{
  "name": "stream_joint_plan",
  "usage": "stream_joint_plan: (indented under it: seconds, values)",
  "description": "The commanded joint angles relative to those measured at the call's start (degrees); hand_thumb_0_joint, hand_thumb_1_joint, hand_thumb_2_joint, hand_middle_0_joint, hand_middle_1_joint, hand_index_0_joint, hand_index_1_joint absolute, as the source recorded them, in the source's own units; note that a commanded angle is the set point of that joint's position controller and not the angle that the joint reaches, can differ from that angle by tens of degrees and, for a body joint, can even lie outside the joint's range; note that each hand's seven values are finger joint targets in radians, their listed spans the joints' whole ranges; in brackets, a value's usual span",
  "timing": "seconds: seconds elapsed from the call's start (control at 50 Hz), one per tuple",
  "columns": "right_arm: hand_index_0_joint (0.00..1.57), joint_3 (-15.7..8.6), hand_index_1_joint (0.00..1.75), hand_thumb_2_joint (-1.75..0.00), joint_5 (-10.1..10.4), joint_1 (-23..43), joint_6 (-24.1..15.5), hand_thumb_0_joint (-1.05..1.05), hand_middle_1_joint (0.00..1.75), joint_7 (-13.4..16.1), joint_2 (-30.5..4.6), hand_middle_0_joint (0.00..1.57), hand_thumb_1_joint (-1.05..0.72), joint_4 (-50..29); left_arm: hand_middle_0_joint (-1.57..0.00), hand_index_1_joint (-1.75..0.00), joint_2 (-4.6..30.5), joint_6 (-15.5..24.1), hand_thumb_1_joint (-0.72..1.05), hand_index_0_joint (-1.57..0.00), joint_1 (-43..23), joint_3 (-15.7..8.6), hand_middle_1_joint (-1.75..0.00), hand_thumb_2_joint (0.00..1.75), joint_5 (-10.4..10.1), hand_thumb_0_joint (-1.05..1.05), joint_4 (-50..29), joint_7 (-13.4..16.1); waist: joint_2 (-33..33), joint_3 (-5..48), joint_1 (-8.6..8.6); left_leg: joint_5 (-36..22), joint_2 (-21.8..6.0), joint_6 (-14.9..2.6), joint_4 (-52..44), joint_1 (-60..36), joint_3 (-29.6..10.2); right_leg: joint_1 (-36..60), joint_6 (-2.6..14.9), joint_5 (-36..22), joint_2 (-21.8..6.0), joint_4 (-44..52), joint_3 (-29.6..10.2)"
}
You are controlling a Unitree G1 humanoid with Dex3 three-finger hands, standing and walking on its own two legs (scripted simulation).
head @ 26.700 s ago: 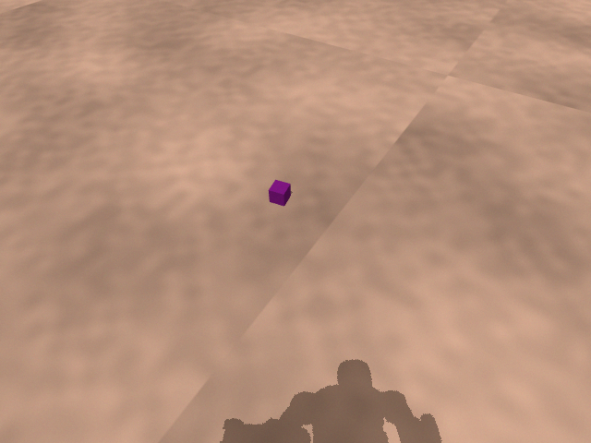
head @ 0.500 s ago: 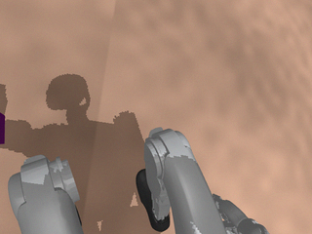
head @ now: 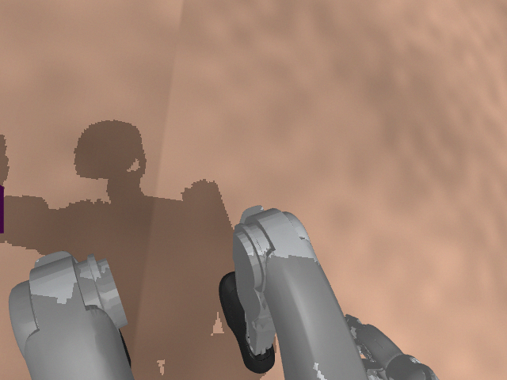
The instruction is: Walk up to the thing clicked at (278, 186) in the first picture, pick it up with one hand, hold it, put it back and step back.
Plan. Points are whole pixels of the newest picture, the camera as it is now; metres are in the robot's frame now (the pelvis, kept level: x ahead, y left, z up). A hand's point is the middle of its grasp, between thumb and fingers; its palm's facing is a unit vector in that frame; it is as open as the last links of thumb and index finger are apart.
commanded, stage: withdraw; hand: left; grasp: from above
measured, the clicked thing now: out of the picture +0.40 +0.34 -0.25
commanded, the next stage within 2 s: home in 0.78 s
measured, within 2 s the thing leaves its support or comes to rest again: neither
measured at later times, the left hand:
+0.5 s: hand out of the picture +0.41 +0.36 -0.04, palm faces -0.38 -0.09 -0.92, open 14.0 cm
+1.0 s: hand out of the picture +0.38 +0.34 -0.13, palm faces -0.43 -0.10 -0.89, open 13.3 cm
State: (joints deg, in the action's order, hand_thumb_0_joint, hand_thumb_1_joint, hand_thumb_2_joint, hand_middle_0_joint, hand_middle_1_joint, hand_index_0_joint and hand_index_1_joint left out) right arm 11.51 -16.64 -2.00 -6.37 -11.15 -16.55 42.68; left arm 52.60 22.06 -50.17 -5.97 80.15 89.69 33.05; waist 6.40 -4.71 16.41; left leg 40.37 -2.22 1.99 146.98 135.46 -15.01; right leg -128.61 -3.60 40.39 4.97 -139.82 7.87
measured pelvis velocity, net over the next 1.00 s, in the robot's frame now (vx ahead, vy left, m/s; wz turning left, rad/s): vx -0.02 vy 0.00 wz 0.09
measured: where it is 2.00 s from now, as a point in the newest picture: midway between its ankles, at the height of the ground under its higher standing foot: (190, 366)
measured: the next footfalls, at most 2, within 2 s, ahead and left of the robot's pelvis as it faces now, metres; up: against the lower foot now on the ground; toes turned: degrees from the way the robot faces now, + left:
none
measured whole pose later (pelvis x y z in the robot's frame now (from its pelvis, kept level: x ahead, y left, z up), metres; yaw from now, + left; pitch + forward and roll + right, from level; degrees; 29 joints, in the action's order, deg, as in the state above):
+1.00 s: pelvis -0.02 +0.00 +0.04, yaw +5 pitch +30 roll -9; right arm 4.9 -10.0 -7.7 -3.2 -7.3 -16.0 43.5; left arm 45.0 17.8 -53.8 -5.0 76.0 85.9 26.0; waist 2.5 0.5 13.4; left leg 33.9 -0.6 1.1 136.5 133.7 -9.6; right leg -126.8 -2.5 37.3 1.9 -132.9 4.4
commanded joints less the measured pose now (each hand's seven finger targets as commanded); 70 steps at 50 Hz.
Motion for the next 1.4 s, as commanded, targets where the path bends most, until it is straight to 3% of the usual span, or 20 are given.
stream_joint_plan:
  seconds: [0.0,0.1,0.12,0.16,0.18,0.22,0.28,0.36,0.4,0.52,0.58,0.68,0.82,0.96,1.02,1.1,1.18,1.24,1.3,1.38]
  values:
    - [0.2,-5.32,0.3,-0.9,0.35,-8.47,-0.39,0.0,0.3,0.88,-16.55,0.2,-0.9,-0.49,-0.06,-1.0,14.37,-0.08,-0.48,-0.09,-14.11,-1.75,-1.03,0.95,-1.11,0.0,-7.75,2.17,-26.53,38.11,-0.34,-10.94,-0.28,-2.24,-14.32,-30.09,7.91,16.79,5.0,-13.95,1.55,12.1,5.6]
    - [0.2,-8.36,0.3,-0.9,1.8,-8.81,-0.26,0.0,0.3,0.11,-16.2,0.2,-0.9,-1.21,-0.06,-0.99,15.05,-2.74,-0.49,-0.09,-11.04,-8.05,-1.01,0.95,-2.95,0.0,-18.49,3.73,-32.72,46.68,-4.93,-15.54,-0.13,-1.62,-16.39,-35.25,9.14,17.96,5.17,-18.06,1.05,12.15,5.11]
    - [0.2,-9.08,0.3,-0.9,2.15,-9.16,-0.39,0.0,0.3,-0.27,-15.83,0.2,-0.9,-1.18,-0.07,-0.98,13.44,-4.03,-0.49,-0.09,-11.47,-7.47,-1.01,0.94,-3.54,0.0,-18.76,3.73,-32.64,45.96,-4.02,-15.14,-0.12,-1.67,-16.28,-35.11,9.62,17.2,5.14,-18.19,0.81,12.14,4.83]
    - [0.2,-11.28,0.3,-0.9,4.06,-9.56,0.2,0.0,0.3,-0.43,-15.75,0.2,-0.9,-2.11,-0.07,-0.97,14.3,-6.52,-0.49,-0.09,-11.63,-10.28,-0.99,0.94,-6.08,0.0,-27.59,3.32,-35.97,51.38,-6.94,-15.47,0.03,-1.45,-18.99,-37.42,10.33,17.8,5.56,-18.36,0.15,13.62,4.02]
    - [0.2,-12.25,0.3,-0.9,4.96,-8.94,0.57,0.0,0.3,-0.68,-15.19,0.2,-0.9,-2.63,-0.07,-0.97,12.28,-8.31,-0.49,-0.09,-9.95,-9.04,-0.99,0.95,-6.76,0.0,-28.29,2.48,-36.56,52.22,-8.0,-15.12,-0.06,-1.48,-20.16,-38.03,10.89,17.49,5.75,-17.99,0.05,14.72,3.05]
    - [0.2,-13.84,0.3,-0.9,6.61,-10.69,1.23,0.0,0.3,-0.75,-14.8,0.2,-0.9,-2.22,-0.08,-0.96,8.07,-11.33,-0.48,-0.09,-13.3,-6.44,-0.97,0.95,-9.31,0.0,-30.94,0.48,-33.83,52.74,-6.64,-13.5,0.0,-1.97,-21.59,-37.32,11.34,16.97,5.52,-17.32,-0.33,17.2,2.28]
    - [0.2,-14.93,0.3,-0.9,8.38,-14.68,1.78,0.0,0.3,-0.14,-14.0,0.2,-0.9,0.07,-0.08,-0.96,-0.68,-15.69,-0.5,-0.08,-16.73,0.66,-0.97,0.96,-12.38,0.0,-25.42,-4.13,-26.54,46.7,-3.65,-8.21,0.11,-3.16,-24.07,-33.88,10.98,15.79,5.33,-12.93,-0.16,22.16,1.65]
    - [0.2,-15.97,0.3,-0.9,10.64,-16.95,2.88,0.0,0.3,1.01,-13.34,0.2,-0.9,-0.13,-0.08,-0.98,-2.4,-19.2,-0.51,-0.08,-16.25,2.92,-0.98,0.98,-15.73,0.0,-27.33,-11.04,-21.59,49.05,-5.53,-8.6,0.64,-3.48,-28.17,-36.48,10.92,21.66,5.55,-12.24,-0.48,25.95,0.53]
    - [0.2,-15.85,0.3,-0.9,11.75,-16.87,3.51,0.0,0.3,1.54,-12.43,0.2,-0.9,-0.85,-0.08,-0.98,-5.78,-19.77,-0.51,-0.08,-17.07,5.41,-0.98,0.98,-16.99,0.0,-26.71,-14.62,-18.61,47.3,-4.63,-9.6,0.88,-3.65,-29.57,-35.9,10.97,22.78,5.59,-13.29,-0.6,27.23,0.16]
    - [0.2,-13.66,0.3,-0.9,12.93,-15.63,5.23,0.0,0.3,3.6,-11.17,0.2,-0.91,-3.38,-0.12,-0.95,-1.6,-17.12,-0.48,-0.12,-12.54,4.43,-0.95,0.96,-15.75,0.0,-20.72,-21.91,-10.43,39.69,-6.05,-9.73,1.69,-4.8,-30.67,-29.14,12.48,27.44,5.23,-12.04,-1.04,30.24,-1.87]
    - [0.2,-12.73,0.3,-0.9,12.7,-14.83,5.63,0.0,0.3,4.31,-11.16,0.2,-0.91,-4.24,-0.15,-0.93,1.66,-14.15,-0.46,-0.14,-11.72,2.78,-0.92,0.94,-14.87,0.0,-21.07,-23.01,-11.22,39.8,-7.18,-8.82,2.15,-4.67,-30.9,-28.9,13.13,28.31,5.42,-10.08,-1.29,30.68,-2.69]
    - [0.2,-11.85,0.3,-0.9,11.54,-13.94,5.6,0.0,0.3,5.03,-11.41,0.2,-0.9,-4.03,-0.16,-0.9,3.67,-8.26,-0.44,-0.16,-14.01,1.23,-0.9,0.91,-12.81,0.0,-21.61,-20.31,-14.45,40.14,-6.81,-6.48,1.88,-4.02,-30.32,-30.61,13.06,24.55,5.83,-6.62,-1.18,29.22,-2.23]
    - [0.2,-10.75,0.3,-0.9,8.41,-15.21,4.07,0.0,0.3,5.1,-13.23,0.2,-0.9,-1.52,-0.13,-0.92,3.59,-2.9,-0.44,-0.14,-24.67,2.16,-0.93,0.92,-7.64,0.0,-15.42,-10.18,-20.04,40.43,-1.92,-4.99,1.66,-2.88,-26.89,-33.8,11.26,15.84,5.8,-6.0,-1.54,24.42,0.81]
    - [0.2,-11.63,0.3,-0.89,6.02,-16.0,1.78,0.0,0.3,4.47,-14.47,0.2,-0.88,0.4,-0.27,-0.78,7.77,-4.88,-0.21,-0.24,-24.84,-2.68,-0.76,1.03,-4.99,0.0,-13.56,-1.57,-29.91,46.31,-2.83,-6.35,1.65,-1.8,-26.22,-40.0,10.96,12.58,5.66,-7.82,-2.17,19.61,2.72]
    - [0.2,-12.86,0.3,-0.89,6.0,-15.93,0.66,0.0,0.3,3.39,-14.32,0.2,-0.88,-0.17,-0.27,-0.76,6.92,-7.84,-0.15,-0.24,-23.09,-4.32,-0.74,1.03,-8.25,0.0,-18.03,-0.81,-33.02,52.08,-4.36,-7.6,1.56,-1.55,-26.84,-42.56,11.27,13.0,5.96,-9.29,-2.54,19.15,2.46]
    - [0.2,-14.62,0.3,-0.89,7.66,-16.96,0.9,0.0,0.3,2.42,-13.34,0.2,-0.89,-0.61,-0.26,-0.69,4.67,-12.32,-0.03,-0.23,-16.68,-5.37,-0.67,0.99,-14.92,0.0,-22.36,-3.62,-30.87,56.47,-6.93,-10.49,1.67,-2.32,-27.64,-41.71,12.73,18.02,5.97,-12.58,-2.48,21.84,1.01]
    - [0.2,-15.79,0.3,-0.9,10.26,-18.43,1.45,0.0,0.3,2.09,-11.81,0.2,-0.89,-0.89,-0.24,-0.57,-0.86,-15.82,0.22,-0.22,-9.71,-3.63,-0.55,0.95,-24.33,0.0,-28.14,-10.05,-24.26,57.6,-8.37,-11.31,1.81,-3.31,-30.43,-41.79,13.2,25.29,5.52,-13.85,-2.21,27.08,-0.44]
    - [0.2,-16.73,0.3,-0.9,12.76,-17.51,2.3,0.0,0.3,2.46,-11.54,0.2,-0.89,-3.17,-0.24,-0.55,-4.14,-18.49,0.41,-0.23,-2.21,-2.58,-0.53,1.0,-32.07,0.0,-40.02,-15.82,-19.86,58.78,-9.79,-12.18,1.86,-3.88,-33.65,-42.6,13.32,32.21,5.17,-15.19,-1.88,31.76,-1.49]
    - [0.2,-16.69,0.3,-0.9,14.73,-15.03,3.19,0.0,0.3,3.54,-10.18,0.2,-0.89,-5.27,-0.23,-0.46,-10.11,-20.62,0.64,-0.22,8.1,-1.05,-0.45,0.98,-39.15,0.0,-45.74,-21.67,-13.4,52.53,-9.86,-10.61,1.59,-4.31,-36.99,-40.12,12.43,34.98,4.82,-14.7,-1.78,35.15,-2.06]
    - [0.2,-16.5,0.3,-0.9,16.18,-12.38,4.03,0.0,0.3,5.54,-8.65,0.2,-0.9,-8.51,-0.21,-0.35,-11.94,-21.93,0.91,-0.21,15.05,-1.48,-0.35,0.96,-46.86,0.0,-59.33,-26.64,-11.71,50.82,-11.58,-11.57,1.09,-4.47,-41.37,-43.46,12.26,40.4,4.75,-15.49,-2.1,39.96,-3.6]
